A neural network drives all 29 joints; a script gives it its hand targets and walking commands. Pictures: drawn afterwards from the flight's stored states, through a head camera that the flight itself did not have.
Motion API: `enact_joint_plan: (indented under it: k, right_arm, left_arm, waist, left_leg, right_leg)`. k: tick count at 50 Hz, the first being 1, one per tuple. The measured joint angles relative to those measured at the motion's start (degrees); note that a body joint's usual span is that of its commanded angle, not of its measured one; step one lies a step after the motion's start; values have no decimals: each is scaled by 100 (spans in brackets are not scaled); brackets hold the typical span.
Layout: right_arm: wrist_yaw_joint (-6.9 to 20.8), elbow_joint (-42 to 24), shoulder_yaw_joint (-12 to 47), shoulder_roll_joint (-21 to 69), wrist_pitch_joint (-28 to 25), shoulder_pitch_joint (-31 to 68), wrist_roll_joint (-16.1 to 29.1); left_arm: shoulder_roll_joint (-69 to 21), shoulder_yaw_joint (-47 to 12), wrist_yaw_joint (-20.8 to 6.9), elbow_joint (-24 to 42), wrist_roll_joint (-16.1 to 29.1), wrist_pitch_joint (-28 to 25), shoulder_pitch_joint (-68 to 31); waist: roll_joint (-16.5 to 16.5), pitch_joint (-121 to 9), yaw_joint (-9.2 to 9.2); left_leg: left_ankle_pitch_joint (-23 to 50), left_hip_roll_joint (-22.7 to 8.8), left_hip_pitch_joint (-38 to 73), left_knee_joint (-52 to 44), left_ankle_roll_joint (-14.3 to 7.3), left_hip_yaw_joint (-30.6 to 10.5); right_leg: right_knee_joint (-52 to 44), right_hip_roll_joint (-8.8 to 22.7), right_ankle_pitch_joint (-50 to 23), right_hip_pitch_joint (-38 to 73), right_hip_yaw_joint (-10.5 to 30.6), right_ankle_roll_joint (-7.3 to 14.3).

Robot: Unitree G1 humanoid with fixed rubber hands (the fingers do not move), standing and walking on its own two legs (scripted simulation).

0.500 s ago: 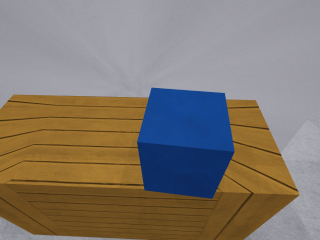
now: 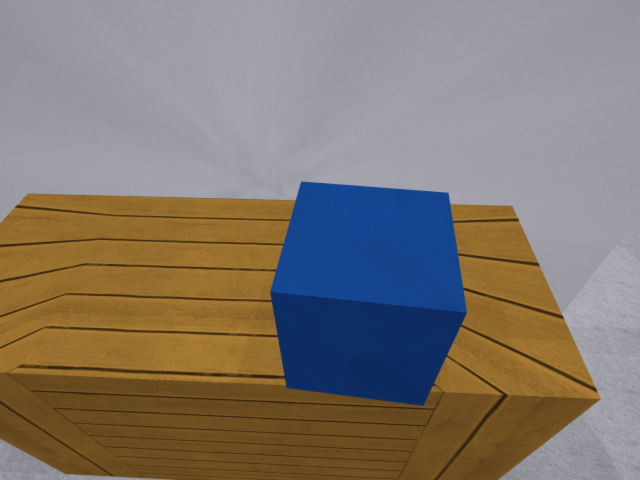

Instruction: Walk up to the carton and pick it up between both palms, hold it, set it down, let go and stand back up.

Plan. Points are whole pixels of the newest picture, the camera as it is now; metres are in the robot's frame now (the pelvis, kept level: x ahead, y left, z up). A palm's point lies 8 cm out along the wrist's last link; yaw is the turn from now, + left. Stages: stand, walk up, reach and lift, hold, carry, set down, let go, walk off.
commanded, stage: stand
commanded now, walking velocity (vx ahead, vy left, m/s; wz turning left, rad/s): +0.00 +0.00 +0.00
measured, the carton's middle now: (363, 295) +0.39 -0.04 +0.01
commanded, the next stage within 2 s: none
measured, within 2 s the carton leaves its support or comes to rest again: neither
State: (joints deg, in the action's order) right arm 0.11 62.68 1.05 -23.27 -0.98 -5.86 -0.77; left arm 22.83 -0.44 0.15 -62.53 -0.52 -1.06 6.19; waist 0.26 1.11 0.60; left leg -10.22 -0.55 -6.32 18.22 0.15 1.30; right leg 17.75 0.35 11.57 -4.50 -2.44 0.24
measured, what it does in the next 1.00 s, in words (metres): stands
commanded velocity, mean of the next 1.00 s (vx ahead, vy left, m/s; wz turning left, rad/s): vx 0.00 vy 0.00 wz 0.00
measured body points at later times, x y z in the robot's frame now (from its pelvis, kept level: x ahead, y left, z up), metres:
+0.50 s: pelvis +0.00 +0.00 +0.00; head +0.00 +0.00 +0.45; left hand +0.09 +0.32 -0.12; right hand +0.09 -0.32 -0.12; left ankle +0.00 +0.12 -0.75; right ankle -0.02 -0.11 -0.75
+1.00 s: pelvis +0.00 +0.00 +0.00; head +0.01 +0.01 +0.45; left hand +0.09 +0.32 -0.12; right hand +0.09 -0.32 -0.12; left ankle +0.00 +0.12 -0.75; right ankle -0.02 -0.11 -0.75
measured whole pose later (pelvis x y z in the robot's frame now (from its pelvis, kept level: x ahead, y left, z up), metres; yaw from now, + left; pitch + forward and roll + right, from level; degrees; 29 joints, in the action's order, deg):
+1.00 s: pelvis +0.00 +0.00 +0.00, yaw +0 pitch -2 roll +0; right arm 0.1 62.8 0.7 -23.1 -1.0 -6.0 -0.8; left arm 22.6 -0.3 0.2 -63.0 -0.7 -0.6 5.8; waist -0.5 2.1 0.6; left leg -10.0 -0.3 -6.3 17.7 -0.1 1.8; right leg 17.6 0.6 11.3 -4.7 -2.0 0.0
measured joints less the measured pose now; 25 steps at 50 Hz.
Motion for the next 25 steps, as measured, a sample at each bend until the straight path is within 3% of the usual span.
enact_joint_plan:
  k: [25]
  right_arm:
    - [-6, 49, -7, 28, 3, 8, 1]
  left_arm:
    - [-18, 6, -4, -50, 16, 3, -8]
  waist:
    - [8, 20, 5]
  left_leg:
    - [33, -22, 16, -57, -3, 45]
  right_leg:
    - [-100, -22, -73, 15, 45, -3]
